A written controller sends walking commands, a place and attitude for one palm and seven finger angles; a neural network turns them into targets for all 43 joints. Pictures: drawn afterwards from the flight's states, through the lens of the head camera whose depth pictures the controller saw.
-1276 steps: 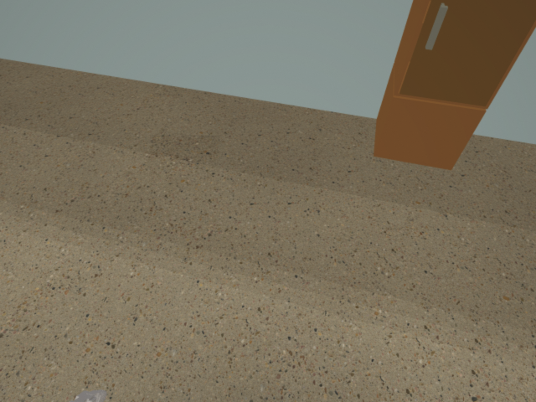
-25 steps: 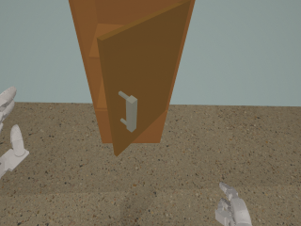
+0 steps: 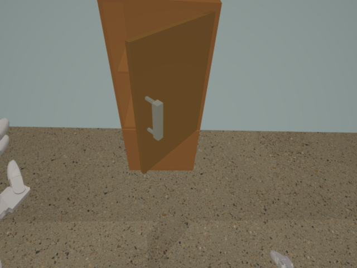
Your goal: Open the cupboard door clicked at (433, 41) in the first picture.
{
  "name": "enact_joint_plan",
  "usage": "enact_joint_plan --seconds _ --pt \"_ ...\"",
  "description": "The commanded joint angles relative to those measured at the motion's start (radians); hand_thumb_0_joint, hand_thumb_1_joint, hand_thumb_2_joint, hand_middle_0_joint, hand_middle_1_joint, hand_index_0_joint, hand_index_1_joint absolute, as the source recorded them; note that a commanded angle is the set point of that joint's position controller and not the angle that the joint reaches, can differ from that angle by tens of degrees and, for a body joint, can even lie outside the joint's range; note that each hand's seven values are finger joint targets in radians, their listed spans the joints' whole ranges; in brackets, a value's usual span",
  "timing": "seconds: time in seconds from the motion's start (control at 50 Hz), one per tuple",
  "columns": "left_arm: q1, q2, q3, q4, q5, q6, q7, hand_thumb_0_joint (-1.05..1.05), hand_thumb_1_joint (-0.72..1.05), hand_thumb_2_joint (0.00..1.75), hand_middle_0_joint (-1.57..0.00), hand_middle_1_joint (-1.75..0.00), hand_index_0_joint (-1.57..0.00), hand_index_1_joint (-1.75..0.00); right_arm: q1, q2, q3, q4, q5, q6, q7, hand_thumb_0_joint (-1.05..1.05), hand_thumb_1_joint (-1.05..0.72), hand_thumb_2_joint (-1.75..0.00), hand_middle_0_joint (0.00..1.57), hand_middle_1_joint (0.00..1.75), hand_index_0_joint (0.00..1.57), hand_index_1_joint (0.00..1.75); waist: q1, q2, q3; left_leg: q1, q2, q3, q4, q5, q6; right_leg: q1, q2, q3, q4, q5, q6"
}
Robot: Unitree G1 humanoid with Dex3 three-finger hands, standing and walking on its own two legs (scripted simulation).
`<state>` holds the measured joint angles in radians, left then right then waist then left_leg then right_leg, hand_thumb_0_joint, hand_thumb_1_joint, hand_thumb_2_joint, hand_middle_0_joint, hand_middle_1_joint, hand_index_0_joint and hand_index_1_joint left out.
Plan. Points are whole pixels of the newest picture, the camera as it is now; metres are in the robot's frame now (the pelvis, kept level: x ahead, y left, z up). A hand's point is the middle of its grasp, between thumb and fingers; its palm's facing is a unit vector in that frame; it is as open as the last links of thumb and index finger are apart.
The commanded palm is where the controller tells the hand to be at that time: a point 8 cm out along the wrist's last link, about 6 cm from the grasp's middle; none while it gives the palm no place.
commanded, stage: stop stepping back and stand still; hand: left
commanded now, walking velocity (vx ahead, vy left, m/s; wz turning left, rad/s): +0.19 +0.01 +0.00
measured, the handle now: (153, 118) +0.59 +0.13 -0.03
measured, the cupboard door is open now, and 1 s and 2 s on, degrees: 48 48 48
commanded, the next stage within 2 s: let the arm hang, fingers relaxed in 0.36 s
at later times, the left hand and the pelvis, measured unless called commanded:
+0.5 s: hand (26, 200) +0.19 +0.28 +0.13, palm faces +0.40 -0.80 -0.46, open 7.4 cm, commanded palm none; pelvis -0.02 +0.02 -0.01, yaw +1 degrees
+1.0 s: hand out of the picture -0.07 +0.21 -0.17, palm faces +0.08 -0.96 -0.27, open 7.2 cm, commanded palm none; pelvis -0.04 +0.00 +0.00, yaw +4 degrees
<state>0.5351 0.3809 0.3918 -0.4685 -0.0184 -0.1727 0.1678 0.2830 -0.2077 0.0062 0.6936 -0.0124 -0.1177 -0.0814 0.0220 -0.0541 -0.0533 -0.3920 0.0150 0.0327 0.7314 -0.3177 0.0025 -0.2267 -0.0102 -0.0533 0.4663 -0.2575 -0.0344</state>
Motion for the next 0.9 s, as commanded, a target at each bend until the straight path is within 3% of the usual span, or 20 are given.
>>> enact_joint_plan --seconds 0.0,0.04,0.08,0.16,0.2,0.26,0.3,0.36,0.4,0.42,0.44,0.46,0.5,0.54,0.56,0.6,0.66,0.7,0.74,0.88 --pt "-0.115 0.217 0.114 -0.224 0.006 -0.075 0.019 0.0 0.9 0.9 -0.2 -0.3 -0.2 -0.3 -0.125 -0.124 -0.043 -0.173 0.001 -0.09 -0.028 0.0 -0.9 -0.9 0.2 0.3 0.2 0.3 -0.029 0.057 0.026 0.18 0.028 -0.002 -0.334 -0.031 0.045 -0.073 -0.156 0.182 -0.115 -0.179 -0.033" --pt "-0.1 0.224 0.138 -0.245 -0.001 -0.086 0.018 0.0 0.9 0.9 -0.2 -0.3 -0.2 -0.3 -0.129 -0.146 -0.048 -0.203 0.007 -0.089 -0.025 0.0 -0.9 -0.9 0.2 0.3 0.2 0.3 -0.022 0.161 0.003 0.184 0.128 -0.14 -0.358 0.117 0.081 -0.048 -0.044 0.104 0.038 0.004 0.012" --pt "-0.038 0.22 0.157 -0.213 -0.005 -0.089 0.011 0.0 0.9 0.9 -0.2 -0.3 -0.2 -0.3 -0.12 -0.115 -0.033 -0.189 0.01 -0.08 -0.019 0.0 -0.9 -0.9 0.2 0.3 0.2 0.3 -0.034 0.216 0.019 0.091 0.144 -0.163 -0.423 -0.023 0.082 -0.026 -0.009 0.041 0.077 -0.059 0.029" --pt "-0.077 0.206 0.141 -0.207 0.003 -0.089 0.006 0.0 0.9 0.9 -0.2 -0.3 -0.2 -0.3 -0.138 -0.125 -0.036 -0.189 0.01 -0.09 -0.01 0.0 -0.9 -0.9 0.2 0.3 0.2 0.3 -0.033 0.166 0.08 -0.027 0.154 -0.144 -0.438 -0.148 0.074 0.034 0.003 0.014 0.059 -0.072 0.031" --pt "-0.05 0.196 0.138 -0.182 -0.002 -0.087 0.005 0.0 0.9 0.9 -0.2 -0.3 -0.2 -0.3 -0.127 -0.122 -0.041 -0.192 0.008 -0.091 -0.006 0.0 -0.9 -0.9 0.2 0.3 0.2 0.3 -0.033 0.103 0.051 -0.008 0.106 -0.085 -0.348 -0.124 0.058 0.031 -0.022 0.084 -0.002 -0.08 0.006" --pt "-0.052 0.209 0.142 -0.182 -0.012 -0.081 0.003 0.0 0.9 0.9 -0.2 -0.3 -0.2 -0.3 -0.117 -0.109 -0.045 -0.186 0.009 -0.084 0.0 0.0 -0.9 -0.9 0.2 0.3 0.2 0.3 -0.036 -0.055 0.015 0.02 0.015 0.014 -0.102 -0.059 0.024 -0.028 -0.159 0.287 -0.142 -0.203 -0.069" --pt "-0.067 0.221 0.15 -0.185 -0.014 -0.079 0.008 0.0 0.9 0.9 -0.2 -0.3 -0.2 -0.3 -0.115 -0.1 -0.039 -0.176 0.009 -0.079 0.002 0.0 -0.9 -0.9 0.2 0.3 0.2 0.3 -0.039 -0.075 0.008 0.042 0.012 0.015 -0.048 -0.017 0.017 -0.038 -0.217 0.316 -0.165 -0.186 -0.105" --pt "-0.08 0.215 0.145 -0.21 -0.017 -0.08 0.004 0.0 0.9 0.9 -0.2 -0.3 -0.2 -0.3 -0.14 -0.112 -0.038 -0.185 0.009 -0.075 -0.004 0.0 -0.9 -0.9 0.2 0.3 0.2 0.3 -0.041 0.082 0.025 0.167 0.044 -0.043 -0.267 0.066 0.023 -0.09 -0.116 0.152 -0.048 -0.091 -0.036" --pt "-0.084 0.217 0.15 -0.231 -0.008 -0.094 0.0 0.0 0.9 0.9 -0.2 -0.3 -0.2 -0.3 -0.148 -0.109 -0.024 -0.19 0.004 -0.076 -0.006 0.0 -0.9 -0.9 0.2 0.3 0.2 0.3 -0.033 0.258 0.057 0.124 0.132 -0.174 -0.412 0.096 0.055 -0.072 -0.012 0.045 0.085 -0.016 0.024" --pt "-0.087 0.215 0.15 -0.235 -0.004 -0.099 0.0 0.0 0.9 0.9 -0.2 -0.3 -0.2 -0.3 -0.146 -0.106 -0.024 -0.192 0.006 -0.079 -0.006 0.0 -0.9 -0.9 0.2 0.3 0.2 0.3 -0.028 0.248 0.045 0.105 0.167 -0.215 -0.438 0.14 0.066 -0.03 0.003 0.011 0.126 0.02 0.039" --pt "-0.146 -0.053 -0.276 0.556 0.069 0.088 -0.143 0.0 0.9 0.9 -0.2 -0.3 -0.2 -0.3 -0.144 -0.289 -0.099 0.048 -0.001 -0.07 0.081 0.0 -0.9 -0.9 0.2 0.3 0.2 0.3 -0.088 0.264 0.122 0.03 0.162 -0.243 -0.295 0.422 0.099 -0.181 -0.033 0.001 0.298 0.071 0.037" --pt "-0.121 -0.082 -0.271 0.59 0.061 0.17 -0.159 0.0 0.9 0.9 -0.2 -0.3 -0.2 -0.3 -0.079 -0.216 -0.099 0.038 -0.001 -0.004 0.077 0.0 -0.9 -0.9 0.2 0.3 0.2 0.3 -0.054 0.209 0.055 0.111 0.179 -0.215 -0.304 0.677 0.104 -0.178 -0.022 0.039 0.306 -0.102 0.033" --pt "-0.164 -0.115 -0.293 0.663 0.049 0.186 -0.157 0.0 0.9 0.9 -0.2 -0.3 -0.2 -0.3 -0.048 -0.184 -0.071 0.023 -0.021 0.038 0.067 0.0 -0.9 -0.9 0.2 0.3 0.2 0.3 -0.05 0.082 -0.024 0.163 0.236 -0.308 -0.287 0.687 0.171 -0.182 -0.002 0.059 0.324 -0.242 0.037" --pt "-0.167 -0.083 -0.298 0.798 0.053 0.17 -0.155 0.0 0.9 0.9 -0.2 -0.3 -0.2 -0.3 -0.085 -0.182 -0.057 0.031 -0.023 0.058 0.069 0.0 -0.9 -0.9 0.2 0.3 0.2 0.3 0.001 -0.057 -0.076 0.139 0.164 -0.219 -0.214 0.614 0.117 0.005 -0.016 0.059 0.103 0.014 0.029" --pt "-0.184 -0.033 -0.294 0.876 0.057 0.161 -0.154 0.0 0.9 0.9 -0.2 -0.3 -0.2 -0.3 -0.098 -0.158 -0.054 0.039 -0.012 0.061 0.073 0.0 -0.9 -0.9 0.2 0.3 0.2 0.3 0.0 -0.118 -0.079 0.061 0.081 -0.138 -0.183 0.428 0.056 0.098 -0.076 0.135 0.037 0.236 0.008" --pt "-0.288 0.048 -0.307 1.004 0.05 0.158 -0.159 0.0 0.9 0.9 -0.2 -0.3 -0.2 -0.3 -0.08 -0.142 -0.052 0.082 -0.01 0.088 0.083 0.0 -0.9 -0.9 0.2 0.3 0.2 0.3 -0.047 -0.078 0.029 0.09 -0.007 -0.058 -0.174 0.079 0.013 -0.044 -0.206 0.26 -0.078 0.17 -0.062" --pt "-0.364 0.029 -0.337 1.174 0.04 0.158 -0.151 0.0 0.9 0.9 -0.2 -0.3 -0.2 -0.3 -0.075 -0.136 -0.043 0.166 -0.017 0.114 0.079 0.0 -0.9 -0.9 0.2 0.3 0.2 0.3 -0.057 -0.078 0.063 0.179 0.013 -0.069 -0.223 0.18 0.014 -0.085 -0.126 0.194 -0.102 0.107 -0.042" --pt "-0.334 -0.011 -0.351 1.278 0.031 0.157 -0.149 0.0 0.9 0.9 -0.2 -0.3 -0.2 -0.3 -0.071 -0.118 -0.029 0.221 -0.015 0.108 0.072 0.0 -0.9 -0.9 0.2 0.3 0.2 0.3 -0.043 0.11 0.042 0.191 0.042 -0.101 -0.296 0.262 0.015 -0.023 -0.089 0.169 -0.066 0.139 -0.017" --pt "-0.281 -0.045 -0.339 1.357 0.033 0.156 -0.146 0.0 0.9 0.9 -0.2 -0.3 -0.2 -0.3 -0.075 -0.104 -0.029 0.257 -0.017 0.107 0.062 0.0 -0.9 -0.9 0.2 0.3 0.2 0.3 -0.025 0.195 0.015 0.175 0.058 -0.115 -0.32 0.236 0.021 0.041 -0.078 0.158 -0.083 0.129 -0.014" --pt "-0.299 -0.031 -0.351 1.502 0.027 0.158 -0.147 0.0 0.9 0.9 -0.2 -0.3 -0.2 -0.3 -0.011 -0.107 -0.037 0.354 -0.009 0.121 0.057 0.0 -0.9 -0.9 0.2 0.3 0.2 0.3 -0.035 0.069 0.089 0.182 0.061 -0.118 -0.36 0.132 0.024 -0.001 -0.08 0.14 -0.169 -0.023 -0.025"
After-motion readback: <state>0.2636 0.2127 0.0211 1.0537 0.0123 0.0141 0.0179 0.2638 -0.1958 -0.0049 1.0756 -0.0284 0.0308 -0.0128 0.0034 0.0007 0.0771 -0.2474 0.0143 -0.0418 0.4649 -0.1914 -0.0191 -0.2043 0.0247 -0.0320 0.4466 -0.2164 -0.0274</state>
